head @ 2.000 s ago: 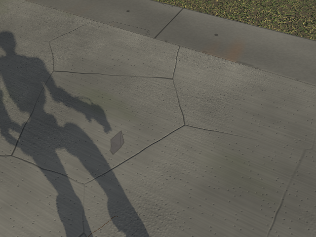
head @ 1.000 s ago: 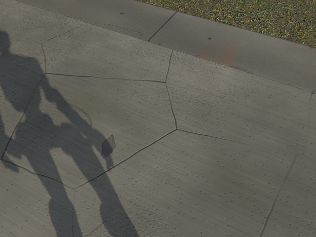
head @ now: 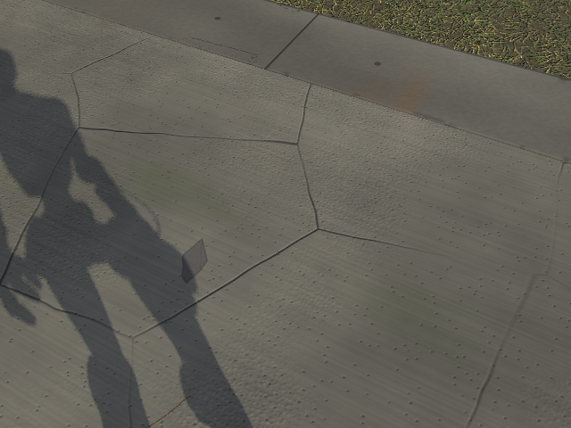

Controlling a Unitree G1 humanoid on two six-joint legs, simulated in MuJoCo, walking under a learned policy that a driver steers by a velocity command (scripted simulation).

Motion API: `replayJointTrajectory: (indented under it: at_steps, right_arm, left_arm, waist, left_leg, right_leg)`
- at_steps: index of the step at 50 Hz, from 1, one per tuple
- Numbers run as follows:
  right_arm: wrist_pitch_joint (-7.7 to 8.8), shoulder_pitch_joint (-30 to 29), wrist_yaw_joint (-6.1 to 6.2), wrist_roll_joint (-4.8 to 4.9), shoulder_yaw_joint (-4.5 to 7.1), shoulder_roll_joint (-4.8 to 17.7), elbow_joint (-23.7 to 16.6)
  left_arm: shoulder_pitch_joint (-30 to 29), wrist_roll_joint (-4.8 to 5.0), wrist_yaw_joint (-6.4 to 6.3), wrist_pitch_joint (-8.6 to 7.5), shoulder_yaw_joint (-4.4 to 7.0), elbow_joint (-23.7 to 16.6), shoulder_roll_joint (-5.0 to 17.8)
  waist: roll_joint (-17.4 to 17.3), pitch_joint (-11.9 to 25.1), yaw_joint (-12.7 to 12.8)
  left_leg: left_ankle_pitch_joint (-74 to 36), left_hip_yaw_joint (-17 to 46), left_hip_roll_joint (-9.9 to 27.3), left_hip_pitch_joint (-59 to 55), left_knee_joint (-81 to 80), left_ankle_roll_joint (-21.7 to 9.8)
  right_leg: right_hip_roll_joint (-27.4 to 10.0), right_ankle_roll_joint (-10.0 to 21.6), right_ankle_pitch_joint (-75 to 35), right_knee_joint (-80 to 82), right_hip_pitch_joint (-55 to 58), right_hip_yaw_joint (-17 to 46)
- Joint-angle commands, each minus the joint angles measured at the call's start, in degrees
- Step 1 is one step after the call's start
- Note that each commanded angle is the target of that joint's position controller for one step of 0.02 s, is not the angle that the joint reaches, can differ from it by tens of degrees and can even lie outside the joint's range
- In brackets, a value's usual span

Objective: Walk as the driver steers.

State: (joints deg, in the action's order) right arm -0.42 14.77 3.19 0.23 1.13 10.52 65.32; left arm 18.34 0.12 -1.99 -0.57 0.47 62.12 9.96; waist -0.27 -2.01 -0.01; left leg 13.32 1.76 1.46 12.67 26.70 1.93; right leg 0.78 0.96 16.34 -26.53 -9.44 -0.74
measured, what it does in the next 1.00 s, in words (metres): walks ahead: right foot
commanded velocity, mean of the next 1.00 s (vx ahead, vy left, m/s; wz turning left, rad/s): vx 0.36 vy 0.00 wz -0.19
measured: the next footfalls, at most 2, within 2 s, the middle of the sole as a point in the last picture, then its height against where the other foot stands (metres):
right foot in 0.80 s outside the picture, level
left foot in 1.28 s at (279, 324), level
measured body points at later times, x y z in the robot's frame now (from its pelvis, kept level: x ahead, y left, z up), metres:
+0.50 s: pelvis +0.11 +0.06 +0.01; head +0.12 +0.08 +0.45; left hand +0.19 +0.32 -0.14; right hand +0.04 -0.18 -0.14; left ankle +0.05 +0.14 -0.74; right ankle +0.11 -0.09 -0.65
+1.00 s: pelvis +0.39 +0.00 +0.00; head +0.42 -0.01 +0.45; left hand +0.54 +0.24 -0.13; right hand +0.46 -0.29 -0.11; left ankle +0.42 +0.17 -0.65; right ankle +0.42 -0.07 -0.74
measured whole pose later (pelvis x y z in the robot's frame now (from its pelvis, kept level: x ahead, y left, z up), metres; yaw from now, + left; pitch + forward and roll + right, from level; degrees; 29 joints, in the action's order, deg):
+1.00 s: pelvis +0.39 +0.00 +0.00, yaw -14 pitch +1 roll -1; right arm 8.1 10.5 0.9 0.2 2.5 14.9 48.3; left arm 13.5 0.6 2.2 -4.5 3.9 50.1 14.3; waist -1.2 -2.3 1.1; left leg 18.7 4.6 5.7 31.5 68.0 -0.5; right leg 8.2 6.6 7.3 -21.8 -15.1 0.4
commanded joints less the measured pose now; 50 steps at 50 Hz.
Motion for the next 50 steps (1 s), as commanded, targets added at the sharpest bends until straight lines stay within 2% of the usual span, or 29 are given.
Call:
replayJointTrajectory:
  at_steps: [1, 3, 5, 8, 10, 12, 15, 16, 17, 18, 19, 20, 21, 23, 25, 30, 34, 37, 39, 40, 41, 42, 43, 44, 45, 46, 47, 48, 50]
  right_arm:
    - [0.23, 3.6, 0.16, 0.01, 0.76, 5.1, -0.7]
    - [0.19, 4.7, 0.18, -0.02, 0.6, 4.3, -0.2]
    - [0.24, 4.6, 0.32, 0.55, 0.89, 4.5, -0.4]
    - [2.53, 0.6, -0.68, 0.6, 0.54, 2.8, -3.5]
    - [4.24, -1.6, -1.78, 1.39, 0.85, 3.5, -5.3]
    - [5.57, -1.2, -2.45, 1.95, 1.18, 4.2, -6.1]
    - [5.98, 11.0, -2.85, 1.38, 2.46, 3.8, -0.4]
    - [5.75, 16.8, -2.85, 1.2, 3.19, 4.9, 1.0]
    - [5.75, 24.3, -2.35, 1.25, 4.52, 10.7, 1.2]
    - [6.73, 26.0, -3.16, 0.22, 4.27, 13.0, 0.9]
    - [7.61, 19.4, -3.24, 0.13, 3.27, 10.4, -0.6]
    - [8.0, 14.2, -3.54, 0.4, 2.4, 7.7, -2.5]
    - [7.96, 10.9, -4.03, 0.25, 1.9, 7.1, -3.6]
    - [7.24, 10.8, -4.15, -0.16, 1.02, 4.9, -4.1]
    - [6.68, 14.2, -3.4, -0.45, 0.94, 5.5, -3.4]
    - [6.29, 14.8, -1.69, -1.0, 1.26, 8.2, -4.5]
    - [6.37, 16.7, -1.49, -0.32, 1.62, 8.7, -4.3]
    - [5.77, 14.8, -1.24, -0.45, 2.18, 10.5, -5.4]
    - [4.61, 12.7, -0.72, -1.01, 2.77, 12.4, -6.9]
    - [4.39, 11.0, -0.78, -0.89, 2.78, 13.0, -8.2]
    - [5.19, 10.7, -1.08, -1.65, 2.02, 11.5, -10.3]
    - [7.45, 16.5, -2.72, -0.77, -0.46, 3.1, -11.9]
    - [10.08, 9.9, -3.53, 1.15, 0.92, 8.4, -13.4]
    - [10.97, 4.5, -3.61, 2.71, 1.56, 10.9, -16.0]
    - [11.19, 2.2, -3.0, 2.1, 1.85, 11.1, -16.5]
    - [10.55, 2.1, -2.33, 0.96, 2.72, 11.7, -16.5]
    - [9.61, 3.6, -2.22, 0.46, 2.87, 11.1, -17.0]
    - [8.8, 4.4, -2.11, 0.07, 3.02, 10.3, -17.4]
    - [7.74, 1.9, -1.8, -0.87, 2.99, 9.2, -19.1]
  left_arm:
    - [4.6, 0.02, -0.16, -0.24, 0.86, -0.6, 5.0]
    - [5.7, 0.01, -0.25, -0.16, 0.78, 0.0, 4.5]
    - [5.9, 0.79, -0.69, 0.15, 1.77, -0.3, 7.2]
    - [8.7, 1.58, -0.68, -0.95, 3.71, -1.0, 12.3]
    - [7.3, 0.92, -0.47, -2.15, 3.86, -2.1, 11.5]
    - [4.1, 1.77, -0.09, -2.8, 3.77, -3.6, 10.6]
    - [1.6, 2.4, 0.38, -2.1, 3.85, -4.7, 11.1]
    - [0.0, 2.04, 0.54, -2.45, 3.31, -5.5, 9.6]
    - [-1.1, 1.21, 0.85, -3.17, 2.13, -7.0, 5.3]
    - [-1.1, 1.98, 0.83, -4.35, 1.83, -8.6, 3.2]
    - [-1.7, 3.18, 1.1, -5.23, 2.12, -9.0, 5.1]
    - [-2.6, 3.16, 1.61, -5.89, 2.28, -9.2, 6.5]
    - [-2.9, 2.41, 1.69, -6.36, 2.71, -8.8, 7.2]
    - [-3.8, 1.42, 2.11, -6.18, 3.77, -8.6, 8.9]
    - [-4.9, 1.44, 2.75, -5.29, 3.53, -8.6, 6.6]
    - [-18.2, 1.64, 3.43, -4.41, 1.98, -14.1, 3.6]
    - [-24.2, 1.89, 4.84, -4.45, 1.54, -17.1, 4.2]
    - [-23.9, 1.69, 5.96, -4.94, 2.34, -18.6, 6.0]
    - [-13.5, 1.87, 6.17, -4.79, 4.46, -16.5, 10.0]
    - [-4.4, 1.91, 5.86, -4.42, 6.17, -14.3, 13.1]
    - [4.2, 1.32, 4.62, -3.52, 7.65, -13.0, 18.0]
    - [3.8, 0.81, 4.53, -3.53, 7.64, -14.1, 19.9]
    - [3.4, 0.35, 4.19, -3.72, 6.53, -13.2, 15.2]
    - [0.0, 0.46, 4.03, -4.22, 5.81, -13.9, 12.6]
    - [-5.1, 0.66, 4.45, -4.87, 5.22, -15.2, 11.3]
    - [-8.5, 0.35, 4.58, -5.17, 4.68, -16.4, 9.9]
    - [-10.0, -0.11, 4.43, -5.22, 4.59, -17.1, 10.2]
    - [-10.3, 0.32, 4.23, -5.15, 4.58, -17.2, 10.3]
    - [-8.5, 0.7, 3.37, -5.16, 4.76, -17.0, 11.4]
  waist:
    - [0.3, -1.8, 0.0]
    - [0.6, -0.4, 0.0]
    - [3.3, -2.7, 0.5]
    - [11.3, -8.0, 2.5]
    - [10.1, -10.4, 2.1]
    - [7.8, -9.1, 0.3]
    - [4.3, -3.7, -4.7]
    - [0.2, -2.1, -7.2]
    - [-14.8, 0.9, -9.1]
    - [-18.3, 1.6, -7.9]
    - [-10.3, -3.6, -4.5]
    - [-5.9, -5.9, -3.0]
    - [-3.5, -5.7, -1.8]
    - [-4.0, -4.8, -1.2]
    - [-4.6, -4.0, -1.4]
    - [-3.6, -6.3, -3.6]
    - [-3.3, -7.7, -4.2]
    - [-5.1, -4.1, -1.3]
    - [-8.4, 3.6, 4.7]
    - [-7.7, 8.5, 9.5]
    - [0.5, 15.1, 11.4]
    - [14.4, 23.9, 5.0]
    - [8.3, 21.9, 7.7]
    - [6.1, 13.5, 6.4]
    - [-1.9, 7.9, 3.1]
    - [-4.2, 5.5, 0.6]
    - [-2.3, 4.5, -1.4]
    - [-1.4, 3.4, -2.5]
    - [0.1, 1.6, -2.6]
  left_leg:
    - [-7.5, -0.3, 0.0, -1.3, -3.2, -1.6]
    - [-2.7, -1.3, -0.8, -1.9, -2.9, -1.6]
    - [13.7, -4.7, -4.0, 2.4, 2.2, -2.4]
    - [12.9, -5.2, -2.2, 14.1, 18.1, -3.9]
    - [16.2, -1.5, 1.8, 20.4, 25.5, -5.7]
    - [16.1, -1.0, 3.4, 18.3, 17.0, -7.0]
    - [0.5, -9.0, -4.1, -8.5, 1.9, -5.0]
    - [1.8, -3.5, -1.2, -15.4, -0.7, -5.6]
    - [9.7, 18.4, 12.7, -21.4, -11.0, -10.5]
    - [19.5, 40.8, 21.5, -21.0, -19.1, -17.8]
    - [23.1, 39.5, 22.8, -17.5, -18.9, -18.2]
    - [20.0, 31.2, 19.9, -15.4, -18.4, -15.9]
    - [12.5, 24.0, 16.8, -13.9, -18.7, -13.8]
    - [-2.4, 13.2, 12.3, -12.5, -19.0, -10.9]
    - [-14.1, 7.1, 10.6, -13.4, -18.7, -10.9]
    - [-17.7, -1.6, 9.4, -9.4, -21.9, -10.1]
    - [-21.5, -6.1, 11.6, -13.4, -21.8, -9.8]
    - [-47.0, -9.2, 13.0, -19.6, -13.5, -8.4]
    - [-65.4, -10.8, 12.9, -21.1, 2.7, -6.9]
    - [-62.9, -11.5, 11.3, -14.8, 15.8, -5.3]
    - [-39.1, -11.5, 7.5, 1.5, 35.4, -3.5]
    - [15.8, -3.2, -5.8, 23.8, 57.3, -0.6]
    - [15.0, 7.1, -2.6, 29.7, 61.2, -3.4]
    - [10.8, 6.0, 0.2, 32.4, 58.4, -4.8]
    - [7.3, 5.2, 2.6, 29.8, 53.0, -4.9]
    - [5.5, 4.6, 4.4, 26.0, 48.7, -4.5]
    - [5.5, 4.9, 5.4, 21.9, 46.9, -3.7]
    - [5.8, 4.6, 6.1, 20.5, 43.5, -2.7]
    - [2.9, 2.5, 6.3, 19.4, 36.2, -0.7]
  right_leg:
    - [-2.0, 0.8, -7.8, 5.7, -3.8, 1.9]
    - [-1.6, 0.9, -2.0, 6.2, -3.3, 1.6]
    - [-2.5, 3.5, 19.1, 7.9, -5.4, 4.3]
    - [-16.8, 11.7, 35.1, 17.8, -6.0, 23.7]
    - [-21.3, 14.1, 29.6, 19.8, -5.0, 29.0]
    - [-18.8, 10.9, 20.4, 17.7, -2.7, 22.7]
    - [-9.3, 7.1, 12.2, 7.7, -13.7, 9.0]
    - [-6.2, 5.3, 5.9, -2.4, -18.3, 5.2]
    - [-0.5, 1.5, 6.4, -24.7, -26.6, -2.7]
    - [2.3, 1.9, 14.9, -39.0, -35.0, 2.9]
    - [-2.1, 3.4, 11.5, -46.4, -40.4, 6.5]
    - [-4.8, 4.6, 4.8, -47.4, -41.9, 6.6]
    - [-6.5, 5.0, -0.3, -44.7, -40.6, 5.7]
    - [-8.3, 4.4, -5.9, -38.5, -36.2, 3.8]
    - [-8.0, 2.7, -8.2, -35.6, -35.7, 1.5]
    - [-5.7, 1.5, -18.2, -17.5, -33.3, -1.0]
    - [-3.9, 3.8, -20.0, -9.6, -30.7, -2.4]
    - [-0.3, 6.9, -15.4, -8.0, -25.0, -5.4]
    - [3.8, 9.2, -10.8, -9.1, -12.6, -7.5]
    - [4.5, 11.2, -13.1, -5.7, 1.3, -5.8]
    - [-6.5, 15.0, -9.9, -5.1, 19.3, 11.9]
    - [-21.9, 27.4, 1.1, 5.2, 35.9, 48.0]
    - [-19.2, 23.5, 2.6, 10.2, 34.0, 47.7]
    - [-17.2, 20.5, -1.1, 10.7, 26.2, 37.7]
    - [-14.6, 18.6, -8.2, 12.3, 15.2, 30.9]
    - [-12.5, 17.5, -13.2, 13.3, 7.4, 25.8]
    - [-11.4, 18.1, -16.1, 14.5, 1.2, 23.7]
    - [-10.4, 18.0, -17.0, 15.3, -2.3, 21.9]
    - [-8.5, 17.5, -18.5, 16.7, -8.1, 17.7]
